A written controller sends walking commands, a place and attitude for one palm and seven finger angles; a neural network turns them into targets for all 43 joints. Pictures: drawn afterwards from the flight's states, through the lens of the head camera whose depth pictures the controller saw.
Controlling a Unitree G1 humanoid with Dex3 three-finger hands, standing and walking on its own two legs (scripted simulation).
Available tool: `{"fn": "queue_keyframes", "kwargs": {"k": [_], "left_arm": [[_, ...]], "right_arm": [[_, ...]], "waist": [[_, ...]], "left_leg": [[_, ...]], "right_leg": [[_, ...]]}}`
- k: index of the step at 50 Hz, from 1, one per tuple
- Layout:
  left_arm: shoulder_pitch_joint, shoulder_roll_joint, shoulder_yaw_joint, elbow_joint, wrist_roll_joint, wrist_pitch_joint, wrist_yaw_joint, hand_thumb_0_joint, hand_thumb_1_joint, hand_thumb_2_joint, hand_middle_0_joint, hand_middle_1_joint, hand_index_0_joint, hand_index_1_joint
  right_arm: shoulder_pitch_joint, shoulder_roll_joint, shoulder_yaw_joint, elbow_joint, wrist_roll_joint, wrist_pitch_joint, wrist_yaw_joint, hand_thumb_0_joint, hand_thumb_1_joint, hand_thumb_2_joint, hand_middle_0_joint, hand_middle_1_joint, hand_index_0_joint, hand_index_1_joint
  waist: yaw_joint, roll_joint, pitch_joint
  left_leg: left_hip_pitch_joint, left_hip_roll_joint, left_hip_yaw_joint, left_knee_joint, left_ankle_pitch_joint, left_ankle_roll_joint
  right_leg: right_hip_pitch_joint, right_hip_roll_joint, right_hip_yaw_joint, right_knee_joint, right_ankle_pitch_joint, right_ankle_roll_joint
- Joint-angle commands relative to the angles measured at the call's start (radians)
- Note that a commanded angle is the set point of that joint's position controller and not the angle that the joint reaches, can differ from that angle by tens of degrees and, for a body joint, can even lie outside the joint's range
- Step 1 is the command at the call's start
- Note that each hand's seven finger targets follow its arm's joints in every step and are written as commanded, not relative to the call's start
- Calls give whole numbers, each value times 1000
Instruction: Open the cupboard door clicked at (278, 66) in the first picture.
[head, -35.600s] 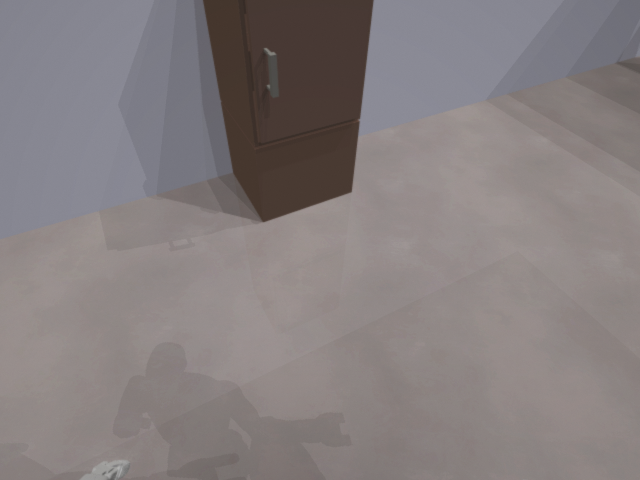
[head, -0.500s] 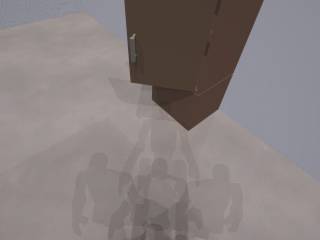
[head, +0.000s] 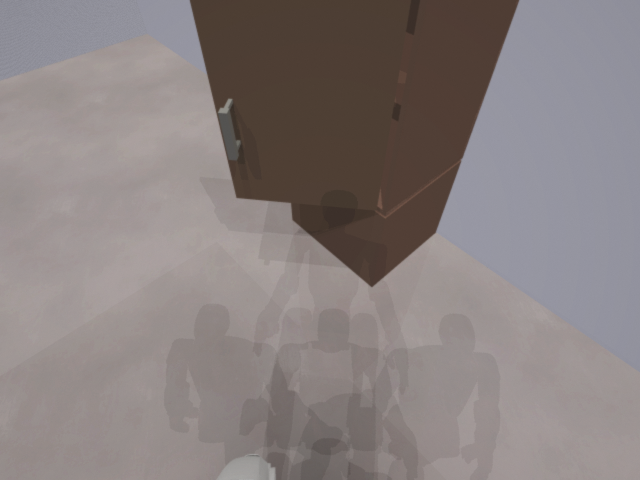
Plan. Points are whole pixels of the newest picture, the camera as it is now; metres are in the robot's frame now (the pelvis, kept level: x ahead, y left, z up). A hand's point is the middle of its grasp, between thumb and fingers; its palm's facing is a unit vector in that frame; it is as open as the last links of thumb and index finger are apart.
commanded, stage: take the last steps up to it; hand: left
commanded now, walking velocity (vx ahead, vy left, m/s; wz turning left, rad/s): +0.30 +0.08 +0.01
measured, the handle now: (231, 130) +0.87 +0.25 -0.09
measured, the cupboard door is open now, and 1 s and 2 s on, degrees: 40 40 40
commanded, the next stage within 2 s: come to a stop and stand still in 0.60 s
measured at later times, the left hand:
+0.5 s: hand (169, 426) +0.22 +0.25 -0.17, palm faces +0.03 -0.98 -0.18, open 7.4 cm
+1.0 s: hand (199, 345) +0.36 +0.24 -0.19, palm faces +0.01 -0.98 -0.22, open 7.3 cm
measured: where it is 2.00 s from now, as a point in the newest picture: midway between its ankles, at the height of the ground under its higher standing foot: (320, 469)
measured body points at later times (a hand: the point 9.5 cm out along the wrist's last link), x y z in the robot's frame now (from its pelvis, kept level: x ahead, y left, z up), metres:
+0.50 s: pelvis +0.17 +0.07 +0.00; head +0.20 +0.07 +0.45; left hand +0.22 +0.30 -0.16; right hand +0.21 -0.18 -0.15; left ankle +0.19 +0.16 -0.75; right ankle +0.21 -0.06 -0.69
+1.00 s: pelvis +0.31 +0.05 -0.02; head +0.33 +0.06 +0.43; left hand +0.36 +0.29 -0.18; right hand +0.34 -0.18 -0.17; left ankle +0.37 +0.16 -0.75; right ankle +0.27 -0.06 -0.73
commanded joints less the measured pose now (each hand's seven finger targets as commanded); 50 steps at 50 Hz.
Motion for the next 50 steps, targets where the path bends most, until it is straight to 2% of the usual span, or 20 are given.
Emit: {"fn": "queue_keyframes", "kwargs": {"k": [1, 7, 10, 12, 13, 14, 18, 26, 29, 31, 32, 33, 36, 38, 41, 44, 46, 47, 48, 50], "left_arm": [[139, 112, 6, 26, 10, -13, -8, 0, 900, 900, -200, -300, -200, -300], [160, 154, 7, 64, 15, -2, -10, 0, 900, 900, -200, -300, -200, -300], [140, 143, 7, 64, 12, 7, -12, 0, 900, 900, -200, -300, -200, -300], [140, 66, -15, 10, 1, 9, -20, 0, 900, 900, -200, -300, -200, -300], [78, 79, -14, -15, 7, 11, -15, 0, 900, 900, -200, -300, -200, -300], [68, 72, -11, -23, 11, 11, -16, 0, 900, 900, -200, -300, -200, -300], [99, 46, -8, 7, 20, 44, -32, 0, 900, 900, -200, -300, -200, -300], [-4, 34, -13, -48, 17, 50, -36, 0, 900, 900, -200, -300, -200, -300], [24, 60, -7, -38, 18, 48, -34, 0, 900, 900, -200, -300, -200, -300], [127, 136, 9, -2, 20, 30, -24, 0, 900, 900, -200, -300, -200, -300], [195, 220, 25, 19, 17, 25, -17, 0, 900, 900, -200, -300, -200, -300], [243, 250, 30, 25, 11, 27, -11, 0, 900, 900, -200, -300, -200, -300], [97, 145, 7, -3, 9, 23, 7, 0, 900, 900, -200, -300, -200, -300], [38, 118, -11, -13, 7, 17, 8, 0, 900, 900, -200, -300, -200, -300], [20, 143, -5, -14, 5, 31, 19, 0, 900, 900, -200, -300, -200, -300], [22, 170, 3, -8, -3, 57, 25, 0, 900, 900, -200, -300, -200, -300], [47, 127, -5, -28, -9, 79, 27, 0, 900, 900, -200, -300, -200, -300], [51, 97, -12, -37, -10, 89, 32, 0, 900, 900, -200, -300, -200, -300], [52, 90, -15, -43, -6, 99, 37, 0, 900, 900, -200, -300, -200, -300], [22, 97, -9, -47, -8, 119, 29, 0, 900, 900, -200, -300, -200, -300]], "right_arm": [[-43, 1, 1, -76, 5, -23, 14, 0, -900, -900, 200, 300, 200, 300], [-162, -38, -4, -130, 8, -39, 24, 0, -900, -900, 200, 300, 200, 300], [1, -96, -17, -76, 1, -55, 10, 0, -900, -900, 200, 300, 200, 300], [239, -258, -54, -31, -13, -57, -16, 0, -900, -900, 200, 300, 200, 300], [238, -253, -49, -35, -6, -46, -27, 0, -900, -900, 200, 300, 200, 300], [163, -235, -40, -61, -3, -44, -24, 0, -900, -900, 200, 300, 200, 300], [12, -127, -5, -95, 1, -64, -35, 0, -900, -900, 200, 300, 200, 300], [42, -140, -11, -70, -2, -57, -29, 0, -900, -900, 200, 300, 200, 300], [38, -137, -6, -59, 1, -46, -27, 0, -900, -900, 200, 300, 200, 300], [30, -90, 6, -59, 12, -47, -21, 0, -900, -900, 200, 300, 200, 300], [45, -58, 12, -78, 14, -45, -15, 0, -900, -900, 200, 300, 200, 300], [7, -90, 4, -92, 12, -40, -14, 0, -900, -900, 200, 300, 200, 300], [-10, -73, 4, -63, 14, -32, -20, 0, -900, -900, 200, 300, 200, 300], [28, -23, 21, -38, 21, -18, -23, 0, -900, -900, 200, 300, 200, 300], [55, -7, 26, -20, 26, -2, -26, 0, -900, -900, 200, 300, 200, 300], [77, -54, 8, -22, 20, 11, -32, 0, -900, -900, 200, 300, 200, 300], [72, -150, -12, -50, 14, 10, -39, 0, -900, -900, 200, 300, 200, 300], [83, -193, -21, -55, 12, 15, -46, 0, -900, -900, 200, 300, 200, 300], [85, -217, -29, -60, 3, 22, -47, 0, -900, -900, 200, 300, 200, 300], [13, -187, -15, -86, 2, 20, -63, 0, -900, -900, 200, 300, 200, 300]], "waist": [[44, -81, -15], [52, -157, 43], [-36, -24, -16], [-109, 321, -168], [-108, 218, -144], [-75, 127, -102], [15, 122, -15], [13, 87, -21], [41, 57, -34], [90, -81, -60], [105, -278, -69], [135, -260, -83], [57, -172, -31], [17, -134, -72], [13, -125, -112], [2, -103, -120], [12, 91, -128], [6, 186, -125], [-5, 177, -103], [5, 229, -59]], "left_leg": [[-32, 8, 18, -185, 54, -19], [45, -26, 41, -351, 54, 3], [398, -70, 67, -490, 82, 31], [680, 305, -432, -649, 81, 205], [637, 348, -465, -685, 91, 254], [503, 333, -409, -709, -41, 259], [266, 218, -208, -785, 0, 181], [278, 180, -90, -763, 78, 203], [231, 142, -56, -667, 22, 160], [96, 14, 50, -447, -61, 73], [-83, -83, 122, -266, -230, 22], [-115, -68, 68, -60, -381, 17], [-91, -4, -45, 36, -208, 7], [43, -20, -17, -103, -154, -18], [156, -72, 35, -308, -18, -33], [274, -71, 35, -497, 203, -23], [390, 135, -156, -493, 788, 82], [370, 243, -240, -537, 954, 175], [324, 269, -231, -569, 884, 220], [279, 274, -263, -587, 846, 258]], "right_leg": [[57, -280, 192, -199, 225, -104], [57, -299, 184, -147, 202, -76], [-101, -218, 110, 106, 234, -25], [-420, -14, -8, 656, -345, 52], [-481, -40, 99, 814, -365, 34], [-480, -77, 121, 862, -323, 24], [-401, -121, 137, 783, -125, 50], [-241, -75, 68, 338, -64, 59], [-70, -38, 44, 181, -8, 59], [149, -138, 201, 29, 4, 18], [265, -336, 462, -77, -10, -81], [251, -450, 582, -160, 4, -185], [117, -357, 374, -129, 304, -154], [65, -289, 207, -66, 695, -119], [71, -232, 142, 23, 806, -91], [38, -219, 148, 119, 649, -41], [-121, -114, 77, 224, 236, 47], [-140, -40, 65, 331, -193, 69], [-138, -10, 95, 464, -417, 59], [-212, -10, 156, 623, -446, 59]]}}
